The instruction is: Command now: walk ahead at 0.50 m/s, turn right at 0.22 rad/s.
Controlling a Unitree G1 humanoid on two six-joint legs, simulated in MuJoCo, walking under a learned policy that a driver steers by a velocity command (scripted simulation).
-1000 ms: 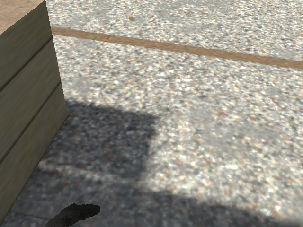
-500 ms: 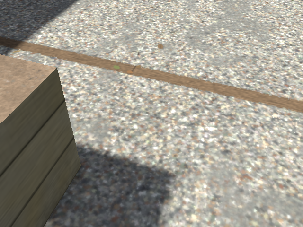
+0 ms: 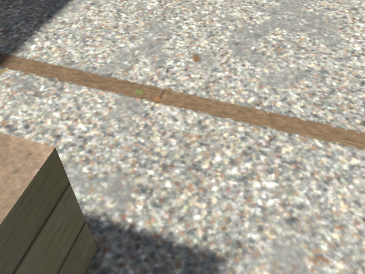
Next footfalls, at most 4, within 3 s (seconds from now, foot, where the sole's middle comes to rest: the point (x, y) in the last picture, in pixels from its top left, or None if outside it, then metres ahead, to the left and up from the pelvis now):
0.38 right None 0.38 -0.18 -0.78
0.82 left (210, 235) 0.66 -0.08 -0.78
1.14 right None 0.48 -0.27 -0.78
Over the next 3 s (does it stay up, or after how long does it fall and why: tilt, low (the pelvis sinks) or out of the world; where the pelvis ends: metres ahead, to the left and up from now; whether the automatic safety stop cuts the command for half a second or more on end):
stays up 0.52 -0.18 0.00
